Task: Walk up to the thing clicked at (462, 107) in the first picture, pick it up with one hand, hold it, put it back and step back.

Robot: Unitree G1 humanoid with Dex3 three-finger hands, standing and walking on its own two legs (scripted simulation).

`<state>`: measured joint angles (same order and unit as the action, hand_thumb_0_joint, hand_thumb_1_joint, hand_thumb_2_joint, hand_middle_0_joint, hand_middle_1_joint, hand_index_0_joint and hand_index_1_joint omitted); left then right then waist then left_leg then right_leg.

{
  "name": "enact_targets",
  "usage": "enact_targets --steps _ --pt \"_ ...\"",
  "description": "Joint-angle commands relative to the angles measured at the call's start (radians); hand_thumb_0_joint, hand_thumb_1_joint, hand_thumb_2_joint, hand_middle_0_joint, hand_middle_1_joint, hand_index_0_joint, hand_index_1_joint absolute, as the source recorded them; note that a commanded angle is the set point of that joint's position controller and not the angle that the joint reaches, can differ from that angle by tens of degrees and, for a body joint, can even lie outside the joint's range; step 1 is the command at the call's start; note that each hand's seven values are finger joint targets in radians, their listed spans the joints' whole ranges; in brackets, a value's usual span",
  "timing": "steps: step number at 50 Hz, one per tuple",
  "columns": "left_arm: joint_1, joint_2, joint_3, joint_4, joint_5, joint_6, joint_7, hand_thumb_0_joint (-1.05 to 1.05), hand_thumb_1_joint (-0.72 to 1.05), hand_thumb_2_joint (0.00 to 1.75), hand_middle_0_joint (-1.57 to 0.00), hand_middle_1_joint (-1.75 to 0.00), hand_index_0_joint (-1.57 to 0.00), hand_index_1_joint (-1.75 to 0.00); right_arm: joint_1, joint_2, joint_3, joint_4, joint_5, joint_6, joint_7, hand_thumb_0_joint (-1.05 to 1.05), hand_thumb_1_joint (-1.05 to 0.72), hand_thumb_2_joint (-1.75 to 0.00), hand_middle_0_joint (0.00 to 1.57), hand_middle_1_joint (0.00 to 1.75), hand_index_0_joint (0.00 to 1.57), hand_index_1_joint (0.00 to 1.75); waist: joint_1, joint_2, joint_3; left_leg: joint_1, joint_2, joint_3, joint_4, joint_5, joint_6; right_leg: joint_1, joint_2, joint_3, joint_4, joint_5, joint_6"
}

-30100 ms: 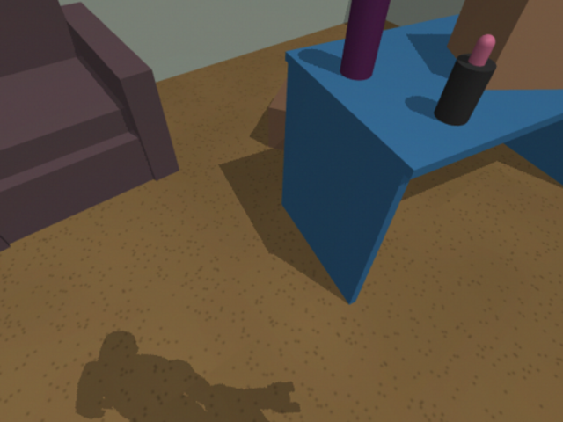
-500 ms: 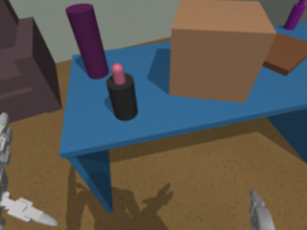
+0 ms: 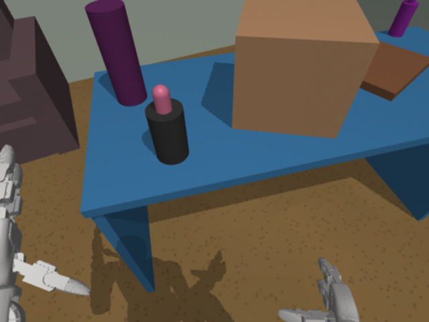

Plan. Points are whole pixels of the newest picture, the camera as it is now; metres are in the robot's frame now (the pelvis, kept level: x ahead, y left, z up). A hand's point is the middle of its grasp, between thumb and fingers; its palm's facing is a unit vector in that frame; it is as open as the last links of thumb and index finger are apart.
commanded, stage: home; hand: left
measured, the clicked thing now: (167, 123) +0.52 +0.14 +0.07
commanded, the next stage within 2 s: none
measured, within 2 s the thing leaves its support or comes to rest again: neither
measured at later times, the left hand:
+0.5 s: hand (129, 296) +0.18 +0.19 -0.09, palm faces +0.11 -0.97 -0.21, open 17.6 cm
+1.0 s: hand (134, 293) +0.19 +0.18 -0.11, palm faces +0.00 -0.96 -0.27, open 17.5 cm
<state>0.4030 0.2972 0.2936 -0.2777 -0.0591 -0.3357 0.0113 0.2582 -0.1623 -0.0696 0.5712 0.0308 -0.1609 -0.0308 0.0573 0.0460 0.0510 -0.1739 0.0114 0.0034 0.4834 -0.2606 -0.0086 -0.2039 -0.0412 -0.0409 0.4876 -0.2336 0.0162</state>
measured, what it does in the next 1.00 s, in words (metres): stands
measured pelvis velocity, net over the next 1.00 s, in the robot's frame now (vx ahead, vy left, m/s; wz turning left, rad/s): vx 0.03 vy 0.00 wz -0.02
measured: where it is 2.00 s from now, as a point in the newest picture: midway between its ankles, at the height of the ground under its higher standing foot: outside the picture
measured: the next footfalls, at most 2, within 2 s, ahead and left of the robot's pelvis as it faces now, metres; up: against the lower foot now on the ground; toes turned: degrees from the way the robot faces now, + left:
none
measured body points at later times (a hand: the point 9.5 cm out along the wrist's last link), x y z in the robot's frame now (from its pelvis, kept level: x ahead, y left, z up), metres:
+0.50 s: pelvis +0.02 +0.00 +0.00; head +0.05 +0.01 +0.45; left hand +0.17 +0.24 -0.07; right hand +0.18 -0.23 -0.10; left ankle +0.00 +0.13 -0.74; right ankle +0.02 -0.13 -0.74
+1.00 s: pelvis +0.03 +0.00 +0.00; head +0.05 +0.00 +0.45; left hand +0.19 +0.24 -0.09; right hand +0.17 -0.24 -0.11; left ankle +0.00 +0.13 -0.74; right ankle +0.02 -0.13 -0.74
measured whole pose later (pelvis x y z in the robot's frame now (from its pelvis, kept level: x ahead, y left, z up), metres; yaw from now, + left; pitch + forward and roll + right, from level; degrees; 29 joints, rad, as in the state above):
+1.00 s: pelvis +0.03 +0.00 +0.00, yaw -1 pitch +1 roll +0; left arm 0.20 0.21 -0.01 0.62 0.03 -0.07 0.06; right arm 0.19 -0.23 0.00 0.72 -0.02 -0.04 -0.03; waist 0.00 0.01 0.02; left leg -0.22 0.02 0.02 0.52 -0.31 -0.01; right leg -0.25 -0.03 -0.03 0.51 -0.27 0.02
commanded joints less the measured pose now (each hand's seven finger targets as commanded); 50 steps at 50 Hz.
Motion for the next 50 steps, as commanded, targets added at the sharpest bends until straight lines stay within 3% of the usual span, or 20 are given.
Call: enact_targets --steps 1,6,11,15,16,17,19,23,25,28,30,33,36,37,42,44,46,47,49,50 --pt "0.025 0.138 0.040 -0.129 0.002 -0.042 0.005 0.00 -0.54 0.07 -0.05 -0.06 -0.05 -0.06 -0.068 -0.185 -0.099 -0.141 -0.005 -0.052 -0.009 0.00 -0.39 -0.61 0.15 0.21 0.15 0.21 -0.009 -0.041 -0.124 0.008 -0.019 0.022 -0.100 0.121 0.021 0.060 0.035 -0.036 -0.081 0.099 -0.015" --pt "0.037 0.068 -0.065 -0.019 0.015 -0.008 0.006 0.00 -0.58 0.05 -0.05 -0.06 -0.05 -0.05 -0.137 -0.110 -0.026 -0.114 -0.003 -0.041 -0.011 0.00 -0.41 -0.62 0.15 0.22 0.15 0.22 -0.016 -0.065 -0.089 0.006 -0.022 0.022 -0.097 0.155 0.026 0.043 0.028 -0.033 -0.092 0.117 -0.013" --pt "0.005 0.035 -0.149 0.108 0.035 0.022 0.013 0.00 -0.59 0.04 -0.05 -0.05 -0.05 -0.05 -0.145 -0.090 0.005 -0.076 -0.013 -0.029 -0.024 0.00 -0.51 -0.68 0.16 0.23 0.16 0.23 -0.039 -0.027 -0.102 -0.002 -0.018 0.020 -0.094 0.172 0.021 0.034 0.027 -0.035 -0.082 0.141 -0.019" --pt "-0.010 0.033 -0.174 0.274 0.042 0.060 0.021 0.00 -0.58 0.05 -0.05 -0.05 -0.05 -0.05 -0.136 -0.107 0.000 -0.034 -0.017 -0.015 -0.033 0.00 -0.48 -0.66 0.16 0.23 0.16 0.23 -0.052 -0.018 -0.113 -0.005 -0.023 0.028 -0.084 0.181 0.022 0.032 0.021 -0.029 -0.082 0.165 -0.020" --pt "-0.037 0.091 -0.065 0.217 0.042 0.054 0.056 0.00 -0.61 0.03 -0.04 -0.05 -0.05 -0.05 -0.121 -0.172 0.020 -0.021 -0.028 -0.012 -0.033 0.00 -0.51 -0.68 0.16 0.23 0.16 0.23 -0.018 -0.034 -0.115 0.002 -0.027 0.018 -0.075 0.163 0.016 0.067 0.032 -0.030 -0.087 0.139 -0.022" --pt "-0.010 0.009 -0.173 0.336 0.053 0.074 0.052 0.00 -0.57 0.05 -0.05 -0.05 -0.05 -0.05 -0.117 -0.168 0.023 -0.017 -0.025 -0.012 -0.036 0.00 -0.55 -0.70 0.17 0.24 0.17 0.24 -0.057 -0.041 -0.103 0.012 -0.024 0.021 -0.074 0.177 0.014 0.043 0.036 -0.029 -0.080 0.152 -0.026" --pt "-0.047 -0.044 -0.230 0.435 0.052 0.095 0.053 0.00 -0.57 0.05 -0.05 -0.05 -0.05 -0.05 -0.115 -0.163 0.024 -0.008 -0.025 -0.007 -0.031 0.00 -0.62 -0.74 0.17 0.25 0.17 0.25 -0.065 -0.021 -0.097 -0.001 -0.019 0.017 -0.067 0.202 0.005 0.022 0.038 -0.032 -0.064 0.174 -0.032" --pt "-0.186 -0.013 -0.228 0.545 0.061 0.108 0.060 0.00 -0.56 0.05 -0.05 -0.05 -0.05 -0.05 -0.105 -0.162 0.029 0.011 -0.030 0.009 -0.034 0.00 -0.71 -0.80 0.18 0.27 0.18 0.27 -0.070 -0.025 -0.135 -0.018 -0.022 0.023 -0.031 0.230 0.007 0.005 0.032 -0.027 -0.041 0.205 -0.030" --pt "-0.207 0.014 -0.206 0.584 0.064 0.121 0.070 0.00 -0.56 0.05 -0.05 -0.05 -0.05 -0.05 -0.102 -0.162 0.029 0.014 -0.028 0.011 -0.036 0.00 -0.68 -0.78 0.18 0.26 0.18 0.26 -0.053 0.009 -0.185 -0.006 -0.023 0.029 -0.019 0.266 0.002 0.027 0.029 -0.021 -0.025 0.237 -0.032" --pt "-0.251 -0.003 -0.235 0.634 0.064 0.142 0.081 0.00 -0.55 0.06 -0.05 -0.05 -0.05 -0.05 -0.101 -0.171 0.026 0.018 -0.031 0.015 -0.036 0.00 -0.78 -0.83 0.19 0.28 0.19 0.28 -0.057 0.001 -0.203 -0.004 -0.013 0.025 -0.015 0.291 -0.006 0.032 0.037 -0.025 -0.014 0.251 -0.033" --pt "-0.246 0.012 -0.222 0.648 0.064 0.153 0.092 0.00 -0.57 0.05 -0.05 -0.05 -0.05 -0.05 -0.104 -0.172 0.025 0.012 -0.028 0.021 -0.035 0.00 -0.80 -0.85 0.19 0.28 0.19 0.28 -0.043 0.006 -0.221 -0.009 -0.011 0.024 -0.021 0.288 -0.009 0.049 0.040 -0.027 -0.017 0.243 -0.037" --pt "-0.206 -0.014 -0.247 0.666 0.062 0.172 0.100 0.00 -0.55 0.06 -0.05 -0.05 -0.05 -0.05 -0.114 -0.166 0.028 0.003 -0.023 0.027 -0.034 0.00 -0.79 -0.84 0.19 0.28 0.19 0.28 -0.033 -0.021 -0.198 -0.021 -0.012 0.030 -0.031 0.271 -0.004 0.065 0.041 -0.027 -0.030 0.236 -0.035" --pt "-0.197 -0.049 -0.269 0.691 0.058 0.190 0.100 0.00 -0.57 0.04 -0.05 -0.05 -0.05 -0.05 -0.109 -0.169 0.025 0.000 -0.019 0.035 -0.031 0.00 -0.84 -0.87 0.20 0.29 0.20 0.29 -0.044 -0.054 -0.172 -0.023 -0.009 0.032 -0.036 0.282 -0.003 0.054 0.045 -0.031 -0.033 0.249 -0.033" --pt "-0.182 -0.032 -0.248 0.705 0.059 0.195 0.102 0.00 -0.57 0.05 -0.05 -0.05 -0.05 -0.05 -0.102 -0.170 0.023 0.003 -0.021 0.040 -0.032 0.00 -0.84 -0.87 0.20 0.29 0.20 0.29 -0.036 -0.059 -0.177 -0.029 -0.010 0.035 -0.030 0.294 -0.001 0.066 0.042 -0.029 -0.034 0.262 -0.032" --pt "-0.226 -0.029 -0.254 0.686 0.055 0.207 0.100 0.00 -0.57 0.05 -0.05 -0.05 -0.05 -0.05 -0.104 -0.175 0.021 -0.007 -0.016 0.061 -0.024 0.00 -0.89 -0.90 0.20 0.30 0.20 0.30 -0.043 -0.023 -0.150 -0.028 -0.003 0.035 -0.046 0.296 -0.011 0.042 0.049 -0.029 -0.035 0.247 -0.038" --pt "-0.231 -0.004 -0.227 0.683 0.057 0.213 0.104 0.00 -0.56 0.05 -0.05 -0.05 -0.05 -0.05 -0.101 -0.178 0.019 -0.012 -0.014 0.066 -0.025 0.00 -0.89 -0.90 0.20 0.30 0.20 0.30 -0.044 -0.050 -0.163 -0.020 -0.004 0.035 -0.051 0.271 -0.005 0.053 0.049 -0.025 -0.039 0.232 -0.035" --pt "-0.240 -0.013 -0.241 0.675 0.054 0.217 0.100 0.00 -0.58 0.04 -0.05 -0.05 -0.05 -0.05 -0.103 -0.170 0.027 -0.013 -0.015 0.073 -0.027 0.00 -0.89 -0.90 0.20 0.30 0.20 0.30 -0.046 -0.037 -0.164 -0.015 -0.011 0.043 -0.045 0.263 0.000 0.055 0.043 -0.019 -0.046 0.236 -0.031" --pt "-0.158 0.202 -0.205 0.869 0.114 0.241 0.069 0.00 -0.54 0.07 -0.05 -0.06 -0.06 -0.06 -0.045 -0.325 -0.024 0.094 -0.087 0.094 -0.008 0.00 -0.90 -0.90 0.20 0.30 0.20 0.30 -0.062 0.012 -0.230 0.031 0.083 -0.036 0.027 0.463 0.016 0.055 -0.074 0.064 0.047 0.444 -0.064" --pt "-0.130 0.189 -0.214 0.901 0.107 0.255 0.047 0.00 -0.55 0.06 -0.05 -0.05 -0.05 -0.05 -0.054 -0.317 -0.022 0.109 -0.071 0.112 0.007 0.00 -0.89 -0.90 0.20 0.30 0.20 0.30 -0.047 -0.021 -0.290 0.078 0.083 -0.039 0.067 0.561 0.031 0.089 -0.085 0.064 0.062 0.578 -0.067" --pt "-0.164 0.174 -0.227 0.919 0.100 0.259 0.040 0.00 -0.52 0.07 -0.05 -0.06 -0.05 -0.06 -0.038 -0.303 -0.015 0.119 -0.062 0.115 0.010 0.00 -0.89 -0.90 0.20 0.30 0.20 0.30 -0.068 -0.020 -0.261 0.055 0.090 -0.044 0.023 0.503 0.027 0.071 -0.081 0.060 0.058 0.486 -0.064"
